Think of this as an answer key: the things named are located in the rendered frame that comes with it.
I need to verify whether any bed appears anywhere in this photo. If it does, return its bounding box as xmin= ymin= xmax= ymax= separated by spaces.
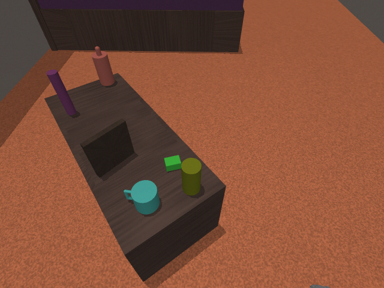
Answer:
xmin=28 ymin=0 xmax=245 ymax=52

